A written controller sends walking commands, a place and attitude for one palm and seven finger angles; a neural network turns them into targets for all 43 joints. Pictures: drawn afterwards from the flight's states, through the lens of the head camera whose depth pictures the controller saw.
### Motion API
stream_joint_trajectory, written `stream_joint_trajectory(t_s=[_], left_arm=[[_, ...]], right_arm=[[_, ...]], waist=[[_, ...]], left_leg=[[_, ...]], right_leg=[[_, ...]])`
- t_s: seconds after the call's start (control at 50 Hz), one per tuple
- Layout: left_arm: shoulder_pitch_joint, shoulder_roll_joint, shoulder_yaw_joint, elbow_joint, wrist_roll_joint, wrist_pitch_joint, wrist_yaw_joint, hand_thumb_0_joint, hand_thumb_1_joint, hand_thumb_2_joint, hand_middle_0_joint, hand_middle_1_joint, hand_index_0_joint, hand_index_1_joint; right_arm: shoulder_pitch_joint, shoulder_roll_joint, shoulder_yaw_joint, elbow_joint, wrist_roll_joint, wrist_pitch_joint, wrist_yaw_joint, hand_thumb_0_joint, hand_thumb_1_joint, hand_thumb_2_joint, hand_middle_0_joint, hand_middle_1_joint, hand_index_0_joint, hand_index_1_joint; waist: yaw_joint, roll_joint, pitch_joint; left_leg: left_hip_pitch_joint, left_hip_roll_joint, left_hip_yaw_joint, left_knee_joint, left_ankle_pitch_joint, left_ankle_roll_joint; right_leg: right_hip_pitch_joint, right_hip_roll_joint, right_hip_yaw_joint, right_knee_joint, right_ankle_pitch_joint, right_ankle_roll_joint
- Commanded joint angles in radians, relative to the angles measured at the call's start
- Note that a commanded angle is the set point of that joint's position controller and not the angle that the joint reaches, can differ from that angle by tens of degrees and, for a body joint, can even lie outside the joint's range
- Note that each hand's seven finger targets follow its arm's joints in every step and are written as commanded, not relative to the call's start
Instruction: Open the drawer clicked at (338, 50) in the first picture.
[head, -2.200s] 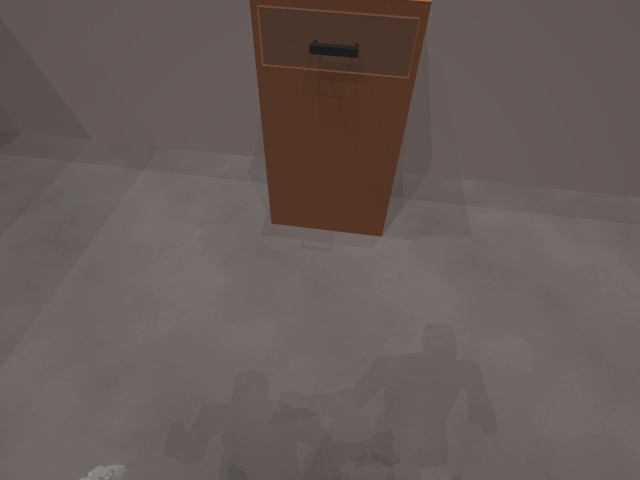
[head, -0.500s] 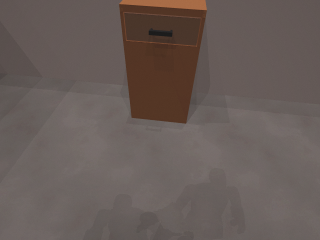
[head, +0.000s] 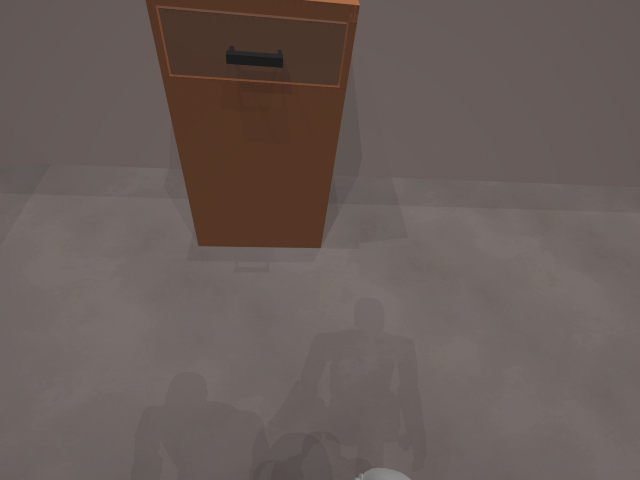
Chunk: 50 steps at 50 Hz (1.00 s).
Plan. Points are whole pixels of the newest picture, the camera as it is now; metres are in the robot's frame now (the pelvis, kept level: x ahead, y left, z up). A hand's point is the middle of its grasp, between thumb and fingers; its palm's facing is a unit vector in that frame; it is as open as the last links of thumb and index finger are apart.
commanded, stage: walk to a spot facing it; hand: left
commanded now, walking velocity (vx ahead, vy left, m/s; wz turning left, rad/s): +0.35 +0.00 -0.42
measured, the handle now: (255, 55) +1.03 +0.23 +0.03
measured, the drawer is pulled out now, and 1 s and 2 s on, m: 0.00 0.00 0.00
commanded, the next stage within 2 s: turn to face it in 0.24 s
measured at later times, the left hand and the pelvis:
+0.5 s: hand (223, 375) +0.30 +0.17 -0.18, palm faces -0.16 -0.97 -0.19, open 7.3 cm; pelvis +0.20 +0.00 -0.01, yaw -9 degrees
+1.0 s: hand (198, 363) +0.32 +0.21 -0.17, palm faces +0.04 -0.97 -0.24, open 7.4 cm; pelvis +0.28 +0.02 +0.00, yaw -1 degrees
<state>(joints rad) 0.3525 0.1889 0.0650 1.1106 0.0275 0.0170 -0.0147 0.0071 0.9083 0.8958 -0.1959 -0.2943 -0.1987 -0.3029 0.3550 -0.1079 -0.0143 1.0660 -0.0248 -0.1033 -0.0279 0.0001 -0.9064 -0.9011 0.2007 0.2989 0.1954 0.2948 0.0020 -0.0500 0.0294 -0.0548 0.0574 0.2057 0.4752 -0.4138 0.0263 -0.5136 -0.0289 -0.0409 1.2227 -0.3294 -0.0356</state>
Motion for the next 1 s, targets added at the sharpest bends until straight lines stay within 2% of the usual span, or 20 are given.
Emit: stream_joint_trajectory(t_s=[0.0, 0.06, 0.12, 0.18, 0.2, 0.22, 0.24, 0.26, 0.28, 0.34, 0.4, 0.48, 0.56, 0.6, 0.64, 0.68, 0.78, 0.9, 0.96, 0.98], left_arm=[[-0.139, -0.018, -0.005, -0.148, 0.006, -0.022, -0.024, 0.000, 0.900, 0.900, -0.200, -0.300, -0.200, -0.300], [-0.246, -0.028, -0.016, -0.191, 0.001, -0.025, -0.029, 0.000, 0.900, 0.900, -0.200, -0.300, -0.200, -0.300], [-0.215, 0.004, -0.008, -0.188, 0.002, -0.030, -0.024, 0.000, 0.900, 0.900, -0.200, -0.300, -0.200, -0.300], [-0.006, 0.071, 0.017, -0.137, 0.011, -0.036, -0.014, 0.000, 0.900, 0.900, -0.200, -0.300, -0.200, -0.300], [0.107, 0.122, 0.032, -0.107, 0.015, -0.045, -0.008, 0.000, 0.900, 0.900, -0.200, -0.300, -0.200, -0.300], [0.182, 0.219, 0.050, -0.098, 0.012, -0.055, 0.001, 0.000, 0.900, 0.900, -0.200, -0.300, -0.200, -0.300], [0.188, 0.271, 0.055, -0.101, -0.017, -0.056, 0.007, 0.000, 0.900, 0.900, -0.200, -0.300, -0.200, -0.300], [0.108, 0.257, 0.055, -0.135, -0.024, -0.056, 0.016, 0.000, 0.900, 0.900, -0.200, -0.300, -0.200, -0.300], [0.015, 0.223, 0.049, -0.159, -0.020, -0.056, 0.023, 0.000, 0.900, 0.900, -0.200, -0.300, -0.200, -0.300], [-0.119, 0.147, 0.018, -0.188, -0.005, -0.074, 0.038, 0.000, 0.900, 0.900, -0.200, -0.300, -0.200, -0.300], [-0.177, 0.130, 0.004, -0.186, -0.002, -0.073, 0.037, 0.000, 0.900, 0.900, -0.200, -0.300, -0.200, -0.300], [-0.128, 0.117, -0.004, -0.140, -0.005, -0.061, 0.030, 0.000, 0.900, 0.900, -0.200, -0.300, -0.200, -0.300], [-0.093, 0.088, -0.010, -0.125, -0.015, -0.038, 0.034, 0.000, 0.900, 0.900, -0.200, -0.300, -0.200, -0.300], [-0.033, 0.026, -0.014, -0.131, -0.015, -0.023, 0.037, 0.000, 0.900, 0.900, -0.200, -0.300, -0.200, -0.300], [-0.060, 0.038, -0.014, -0.132, -0.013, -0.018, 0.042, 0.000, 0.900, 0.900, -0.200, -0.300, -0.200, -0.300], [-0.074, 0.046, -0.011, -0.127, -0.010, -0.024, 0.036, 0.000, 0.900, 0.900, -0.200, -0.300, -0.200, -0.300], [-0.075, 0.035, -0.012, -0.124, -0.014, -0.018, 0.038, 0.000, 0.900, 0.900, -0.200, -0.300, -0.200, -0.300], [-0.046, 0.030, -0.009, -0.123, -0.016, -0.006, 0.045, 0.000, 0.900, 0.900, -0.200, -0.300, -0.200, -0.300], [0.028, 0.040, -0.008, -0.100, -0.015, -0.015, 0.051, 0.000, 0.900, 0.900, -0.200, -0.300, -0.200, -0.300], [0.032, 0.082, -0.004, -0.102, -0.009, -0.023, 0.057, 0.000, 0.900, 0.900, -0.200, -0.300, -0.200, -0.300]], right_arm=[[0.164, -0.122, -0.021, 0.038, 0.004, -0.004, -0.017, 0.000, -0.900, -0.900, 0.200, 0.300, 0.200, 0.300], [0.180, -0.117, -0.020, 0.050, 0.002, 0.001, -0.019, 0.000, -0.900, -0.900, 0.200, 0.300, 0.200, 0.300], [0.171, -0.160, -0.036, 0.056, 0.010, 0.013, -0.021, 0.000, -0.900, -0.900, 0.200, 0.300, 0.200, 0.300], [0.097, -0.213, -0.053, 0.032, 0.013, 0.017, -0.016, 0.000, -0.900, -0.900, 0.200, 0.300, 0.200, 0.300], [0.069, -0.204, -0.051, 0.015, 0.018, 0.019, -0.010, 0.000, -0.900, -0.900, 0.200, 0.300, 0.200, 0.300], [0.090, -0.136, -0.039, -0.008, 0.036, 0.019, 0.001, 0.000, -0.900, -0.900, 0.200, 0.300, 0.200, 0.300], [0.074, -0.112, -0.042, -0.041, 0.037, 0.014, -0.005, 0.000, -0.900, -0.900, 0.200, 0.300, 0.200, 0.300], [0.020, -0.131, -0.051, -0.074, 0.025, 0.019, -0.003, 0.000, -0.900, -0.900, 0.200, 0.300, 0.200, 0.300], [0.016, -0.133, -0.050, -0.080, 0.018, 0.029, 0.001, 0.000, -0.900, -0.900, 0.200, 0.300, 0.200, 0.300], [0.043, -0.113, -0.038, -0.050, -0.002, 0.073, 0.007, 0.000, -0.900, -0.900, 0.200, 0.300, 0.200, 0.300], [0.126, -0.064, -0.021, -0.028, 0.005, 0.098, 0.013, 0.000, -0.900, -0.900, 0.200, 0.300, 0.200, 0.300], [0.024, -0.055, -0.013, -0.050, 0.011, 0.089, 0.018, 0.000, -0.900, -0.900, 0.200, 0.300, 0.200, 0.300], [0.013, -0.098, -0.019, -0.031, 0.008, 0.079, 0.019, 0.000, -0.900, -0.900, 0.200, 0.300, 0.200, 0.300], [0.021, -0.206, -0.037, -0.050, -0.004, 0.078, 0.018, 0.000, -0.900, -0.900, 0.200, 0.300, 0.200, 0.300], [-0.017, -0.217, -0.040, -0.059, -0.007, 0.082, 0.004, 0.000, -0.900, -0.900, 0.200, 0.300, 0.200, 0.300], [-0.058, -0.204, -0.039, -0.069, -0.003, 0.081, -0.001, 0.000, -0.900, -0.900, 0.200, 0.300, 0.200, 0.300], [-0.069, -0.220, -0.050, -0.074, 0.004, 0.086, -0.003, 0.000, -0.900, -0.900, 0.200, 0.300, 0.200, 0.300], [-0.104, -0.235, -0.066, -0.081, 0.002, 0.105, 0.004, 0.000, -0.900, -0.900, 0.200, 0.300, 0.200, 0.300], [-0.139, -0.224, -0.068, -0.088, 0.012, 0.113, 0.010, 0.000, -0.900, -0.900, 0.200, 0.300, 0.200, 0.300], [-0.135, -0.192, -0.064, -0.093, 0.019, 0.114, 0.016, 0.000, -0.900, -0.900, 0.200, 0.300, 0.200, 0.300]], waist=[[-0.014, 0.177, 0.145], [-0.029, 0.200, 0.170], [0.006, 0.199, 0.102], [0.122, 0.218, -0.028], [0.173, 0.185, -0.069], [0.188, -0.012, -0.158], [0.149, -0.085, -0.216], [0.131, -0.012, -0.149], [0.077, -0.067, -0.106], [-0.032, 0.092, -0.031], [-0.087, 0.019, -0.059], [-0.039, -0.049, -0.033], [-0.032, 0.038, 0.001], [-0.013, 0.293, 0.050], [-0.021, 0.354, 0.026], [-0.006, 0.235, -0.002], [-0.017, 0.152, -0.104], [-0.009, 0.205, -0.085], [0.027, 0.154, -0.082], [0.029, 0.064, -0.072]], left_leg=[[0.057, 0.209, -0.076, -0.260, 0.644, 0.048], [0.062, 0.174, 0.017, -0.266, 0.800, 0.036], [0.111, 0.199, 0.059, -0.150, 1.119, 0.039], [0.078, 0.210, 0.078, 0.177, 1.192, 0.027], [-0.072, 0.196, 0.074, 0.415, 0.988, 0.008], [-0.349, 0.083, 0.041, 0.794, 0.246, -0.020], [-0.520, -0.017, -0.067, 1.054, -0.171, -0.033], [-0.557, 0.037, -0.192, 1.053, -0.073, -0.027], [-0.566, 0.077, -0.206, 1.035, -0.008, -0.035], [-0.436, 0.124, -0.205, 0.839, 0.033, -0.053], [-0.307, 0.112, -0.156, 0.588, 0.082, -0.065], [-0.271, 0.063, -0.129, 0.339, 0.139, -0.068], [-0.100, 0.043, -0.147, 0.080, 0.289, -0.064], [-0.174, 0.235, -0.419, -0.109, 0.344, 0.039], [-0.216, 0.282, -0.588, -0.265, 0.256, 0.130], [-0.169, 0.259, -0.543, -0.221, 0.364, 0.152], [-0.052, 0.205, -0.410, -0.159, 0.583, 0.151], [-0.141, 0.185, -0.430, -0.169, 0.442, 0.141], [-0.240, 0.128, -0.398, -0.109, 0.301, 0.084], [-0.331, 0.072, -0.356, -0.033, 0.230, 0.038]], right_leg=[[-0.241, -0.034, -0.051, -0.128, 0.117, 0.008], [-0.131, 0.006, -0.144, -0.417, 0.187, -0.004], [0.030, 0.073, -0.184, -0.513, 0.201, -0.044], [0.305, 0.101, -0.172, -0.579, 0.178, -0.088], [0.520, 0.060, -0.133, -0.654, 0.239, -0.108], [0.734, -0.201, 0.225, -0.707, 0.362, -0.218], [0.771, -0.383, 0.550, -0.823, 0.575, -0.320], [0.636, -0.370, 0.501, -0.873, 0.537, -0.313], [0.529, -0.350, 0.482, -0.909, 0.356, -0.293], [0.185, -0.266, 0.269, -0.951, 0.307, -0.212], [0.076, -0.185, 0.093, -0.943, 0.341, -0.168], [0.151, -0.172, 0.067, -0.924, 0.282, -0.134], [0.125, -0.139, 0.008, -0.825, 0.043, -0.046], [0.123, -0.025, -0.081, -0.639, -0.140, 0.037], [0.118, -0.001, -0.037, -0.383, -0.257, 0.053], [0.070, -0.034, 0.013, -0.290, -0.213, 0.052], [0.085, -0.031, 0.011, -0.347, -0.157, 0.078], [0.190, -0.012, -0.007, -0.511, -0.110, 0.075], [0.352, -0.014, -0.016, -0.764, 0.079, 0.072], [0.429, -0.088, 0.072, -0.874, 0.098, 0.055]])
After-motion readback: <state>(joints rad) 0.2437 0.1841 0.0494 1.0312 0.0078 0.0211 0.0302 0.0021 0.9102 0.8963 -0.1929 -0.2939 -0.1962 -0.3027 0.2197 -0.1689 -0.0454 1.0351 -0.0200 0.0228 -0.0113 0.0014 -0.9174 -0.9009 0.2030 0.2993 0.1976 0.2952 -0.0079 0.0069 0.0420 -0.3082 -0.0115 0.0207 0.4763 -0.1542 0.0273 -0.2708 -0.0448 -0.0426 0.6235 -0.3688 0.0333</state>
